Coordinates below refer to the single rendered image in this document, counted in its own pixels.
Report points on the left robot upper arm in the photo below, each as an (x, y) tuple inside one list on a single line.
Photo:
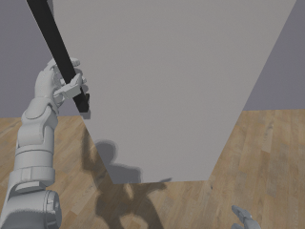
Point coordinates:
[(38, 210)]

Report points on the left robot forearm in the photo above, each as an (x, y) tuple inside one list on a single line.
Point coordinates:
[(33, 164)]

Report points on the right robot hand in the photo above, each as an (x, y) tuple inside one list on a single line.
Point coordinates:
[(245, 217)]

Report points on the left robot hand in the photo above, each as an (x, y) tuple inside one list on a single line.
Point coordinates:
[(48, 85)]

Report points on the handle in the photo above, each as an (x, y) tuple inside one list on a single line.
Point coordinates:
[(45, 21)]

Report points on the fridge door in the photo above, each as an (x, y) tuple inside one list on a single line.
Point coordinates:
[(167, 79)]

